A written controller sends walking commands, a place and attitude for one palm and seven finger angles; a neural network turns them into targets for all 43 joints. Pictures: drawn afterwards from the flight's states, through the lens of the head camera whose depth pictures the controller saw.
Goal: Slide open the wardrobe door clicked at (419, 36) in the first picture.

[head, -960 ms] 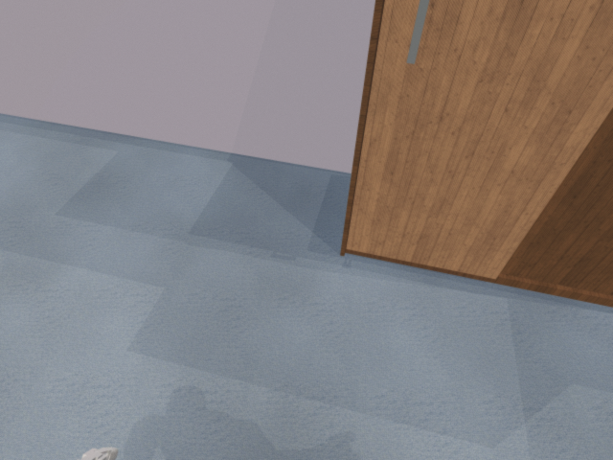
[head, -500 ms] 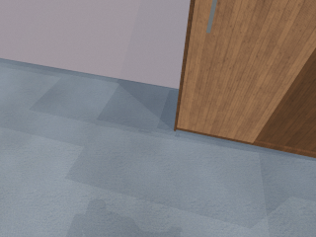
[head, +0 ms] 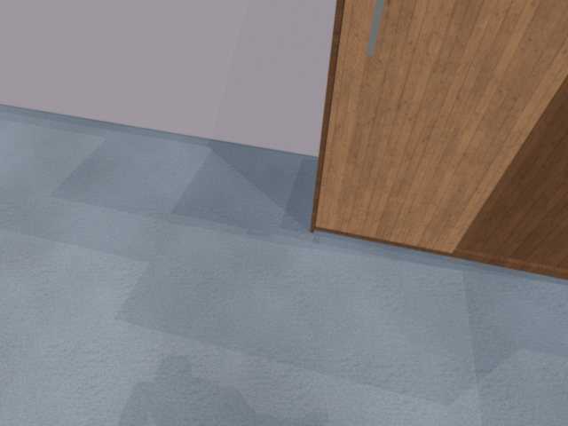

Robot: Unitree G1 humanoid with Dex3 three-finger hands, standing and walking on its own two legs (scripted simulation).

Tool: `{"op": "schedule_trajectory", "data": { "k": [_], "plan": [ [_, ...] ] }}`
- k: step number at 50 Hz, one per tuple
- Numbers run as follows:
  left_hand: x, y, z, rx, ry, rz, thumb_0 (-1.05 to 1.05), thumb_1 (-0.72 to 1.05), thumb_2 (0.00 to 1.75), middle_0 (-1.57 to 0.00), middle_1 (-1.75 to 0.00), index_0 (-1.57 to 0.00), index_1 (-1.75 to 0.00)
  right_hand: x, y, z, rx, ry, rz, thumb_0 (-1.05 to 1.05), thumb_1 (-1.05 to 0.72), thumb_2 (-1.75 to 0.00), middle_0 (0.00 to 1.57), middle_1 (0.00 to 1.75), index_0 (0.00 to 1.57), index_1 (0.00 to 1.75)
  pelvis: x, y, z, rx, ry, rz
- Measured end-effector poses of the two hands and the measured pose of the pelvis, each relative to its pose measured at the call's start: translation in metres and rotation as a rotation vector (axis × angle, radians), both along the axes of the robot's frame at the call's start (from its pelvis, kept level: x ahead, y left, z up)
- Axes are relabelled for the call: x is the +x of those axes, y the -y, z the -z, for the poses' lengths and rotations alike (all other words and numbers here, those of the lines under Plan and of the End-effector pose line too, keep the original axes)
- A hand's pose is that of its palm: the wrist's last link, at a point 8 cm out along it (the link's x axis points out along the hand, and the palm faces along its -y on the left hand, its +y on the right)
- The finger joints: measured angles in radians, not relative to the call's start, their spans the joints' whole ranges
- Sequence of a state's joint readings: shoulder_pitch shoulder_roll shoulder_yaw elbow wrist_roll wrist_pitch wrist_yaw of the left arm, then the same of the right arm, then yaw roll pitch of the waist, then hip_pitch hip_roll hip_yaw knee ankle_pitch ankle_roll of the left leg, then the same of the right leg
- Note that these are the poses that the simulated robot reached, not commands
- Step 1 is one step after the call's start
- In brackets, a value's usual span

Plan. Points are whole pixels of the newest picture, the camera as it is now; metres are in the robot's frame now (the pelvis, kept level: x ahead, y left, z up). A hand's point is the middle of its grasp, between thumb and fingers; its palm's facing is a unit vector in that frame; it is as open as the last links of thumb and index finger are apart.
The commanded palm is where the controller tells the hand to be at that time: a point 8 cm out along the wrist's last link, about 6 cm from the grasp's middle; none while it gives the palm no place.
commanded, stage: look at it before walking up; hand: left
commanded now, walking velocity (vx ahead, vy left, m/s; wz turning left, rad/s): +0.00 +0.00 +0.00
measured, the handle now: out of the picture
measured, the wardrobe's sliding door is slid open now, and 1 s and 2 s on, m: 0.00 0.00 0.00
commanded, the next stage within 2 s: walk to a spot facing it in 0.48 s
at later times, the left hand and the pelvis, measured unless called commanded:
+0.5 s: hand out of the picture +0.09 +0.25 -0.15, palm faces -0.02 -0.94 -0.34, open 7.4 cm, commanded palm none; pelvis +0.01 +0.00 +0.00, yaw +0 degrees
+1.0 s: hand out of the picture +0.06 +0.18 -0.18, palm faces -0.11 -0.96 -0.26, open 7.4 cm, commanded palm none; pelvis +0.00 -0.03 -0.03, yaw -10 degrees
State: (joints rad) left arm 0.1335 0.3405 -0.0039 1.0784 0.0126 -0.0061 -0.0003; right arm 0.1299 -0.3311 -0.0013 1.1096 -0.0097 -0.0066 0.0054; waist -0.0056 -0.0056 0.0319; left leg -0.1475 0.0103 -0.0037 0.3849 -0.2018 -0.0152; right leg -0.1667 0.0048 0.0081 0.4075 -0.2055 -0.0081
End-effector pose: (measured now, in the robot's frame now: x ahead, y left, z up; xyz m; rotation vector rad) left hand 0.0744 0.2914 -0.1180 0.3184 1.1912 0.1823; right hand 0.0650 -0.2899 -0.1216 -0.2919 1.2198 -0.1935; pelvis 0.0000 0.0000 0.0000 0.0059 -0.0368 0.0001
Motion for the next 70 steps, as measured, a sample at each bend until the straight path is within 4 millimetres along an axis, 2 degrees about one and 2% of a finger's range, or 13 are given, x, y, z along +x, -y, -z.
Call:
{"op": "schedule_trajectory", "data": {
  "k": [17,35,39,44,49,52,57,61,65,70],
  "plan": [
    [0.008,-0.001,0.0,0.0,0.001,-0.004,0.01,0.9,0.9,-0.2,-0.3,-0.2,-0.3,0.022,0.0,-0.005,-0.008,0.034,-0.012,0.01,-0.9,-0.89,0.2,0.3,0.2,0.3,0.008,0.0,-0.001,0.0,0.001,0.002],
    [0.003,-0.001,0.0,0.01,-0.027,-0.011,0.01,0.9,0.9,-0.2,-0.3,-0.2,-0.3,0.019,0.002,-0.002,-0.01,0.032,0.005,0.01,-0.9,-0.89,0.2,0.3,0.2,0.3,0.008,0.001,0.0,0.0,-0.002,0.027],
    [-0.001,0.01,0.009,-0.006,-0.06,0.012,0.0,0.9,0.9,-0.2,-0.3,-0.2,-0.3,0.009,-0.006,0.005,0.011,0.051,0.055,0.01,-0.91,-0.89,0.2,0.3,0.2,0.3,0.003,0.002,0.005,0.007,-0.006,0.071],
    [-0.004,0.034,0.022,-0.042,-0.086,0.054,0.01,0.9,0.9,-0.2,-0.3,-0.2,-0.3,-0.018,-0.015,0.022,0.062,0.048,0.12,0.01,-0.9,-0.89,0.2,0.3,0.2,0.3,-0.005,0.009,0.015,0.031,-0.004,0.128],
    [-0.011,0.064,0.029,-0.069,-0.071,0.072,0.0,0.9,0.9,-0.2,-0.3,-0.2,-0.3,-0.043,-0.01,0.046,0.118,0.007,0.172,0.01,-0.9,-0.89,0.2,0.3,0.2,0.3,-0.004,0.024,0.027,0.016,0.002,0.172],
    [-0.025,0.077,0.024,-0.084,-0.088,0.056,0.0,0.9,0.9,-0.2,-0.3,-0.2,-0.3,-0.046,-0.007,0.04,0.132,-0.015,0.187,0.01,-0.91,-0.89,0.2,0.3,0.2,0.3,0.001,0.029,0.019,0.01,-0.004,0.191],
    [-0.04,0.09,0.012,-0.106,-0.186,0.073,0.0,0.9,0.9,-0.2,-0.3,-0.2,-0.3,-0.033,-0.001,0.019,0.131,0.05,0.238,0.01,-0.91,-0.89,0.2,0.3,0.2,0.3,0.016,0.032,0.002,0.023,-0.028,0.242],
    [-0.033,0.089,0.008,-0.108,-0.234,0.093,0.01,0.9,0.9,-0.2,-0.3,-0.2,-0.3,-0.015,0.003,0.009,0.116,0.093,0.275,0.01,-0.91,-0.89,0.2,0.3,0.2,0.3,0.033,0.031,-0.003,0.025,-0.042,0.285],
    [-0.01,0.081,0.009,-0.103,-0.246,0.107,0.01,0.9,0.9,-0.2,-0.3,-0.2,-0.3,0.012,0.001,0.004,0.101,0.121,0.291,0.01,-0.91,-0.89,0.2,0.3,0.2,0.3,0.056,0.026,-0.003,0.017,-0.049,0.32],
    [0.037,0.063,0.019,-0.099,-0.247,0.135,0.01,0.9,0.9,-0.2,-0.3,-0.2,-0.3,0.063,-0.009,-0.003,0.079,0.181,0.301,0.01,-0.91,-0.9,0.2,0.3,0.2,0.3,0.094,0.014,0.002,0.007,-0.053,0.37]
  ]
}}
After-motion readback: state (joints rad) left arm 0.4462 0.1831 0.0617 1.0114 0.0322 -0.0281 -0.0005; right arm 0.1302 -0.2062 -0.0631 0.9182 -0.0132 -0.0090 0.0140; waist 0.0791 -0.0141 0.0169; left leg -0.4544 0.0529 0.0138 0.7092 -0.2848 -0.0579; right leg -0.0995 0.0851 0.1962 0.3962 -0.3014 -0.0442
